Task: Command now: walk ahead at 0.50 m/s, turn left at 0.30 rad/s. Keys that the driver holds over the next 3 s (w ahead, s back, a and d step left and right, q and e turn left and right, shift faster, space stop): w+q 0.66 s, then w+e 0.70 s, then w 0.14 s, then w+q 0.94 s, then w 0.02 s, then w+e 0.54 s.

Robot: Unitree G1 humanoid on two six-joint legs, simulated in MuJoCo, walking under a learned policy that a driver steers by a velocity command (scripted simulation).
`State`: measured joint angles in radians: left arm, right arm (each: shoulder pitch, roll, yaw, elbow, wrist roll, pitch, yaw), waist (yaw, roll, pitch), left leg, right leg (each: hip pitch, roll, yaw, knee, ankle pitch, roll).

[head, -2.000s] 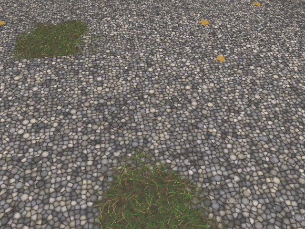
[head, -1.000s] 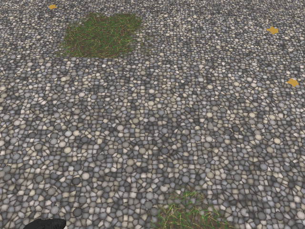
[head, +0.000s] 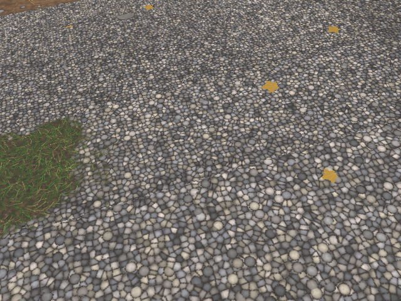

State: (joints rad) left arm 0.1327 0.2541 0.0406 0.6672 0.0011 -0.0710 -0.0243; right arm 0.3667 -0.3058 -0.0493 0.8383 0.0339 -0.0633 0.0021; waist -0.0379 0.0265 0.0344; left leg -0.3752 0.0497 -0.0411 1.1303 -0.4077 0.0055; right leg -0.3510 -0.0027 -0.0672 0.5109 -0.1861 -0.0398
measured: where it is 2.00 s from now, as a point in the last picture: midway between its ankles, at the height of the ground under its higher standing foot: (160, 196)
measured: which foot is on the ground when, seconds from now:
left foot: up 0.00-0.38, down 0.40-0.94, up 0.96-1.00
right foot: down 0.00-0.42, up 0.44-0.90, down 0.92-1.00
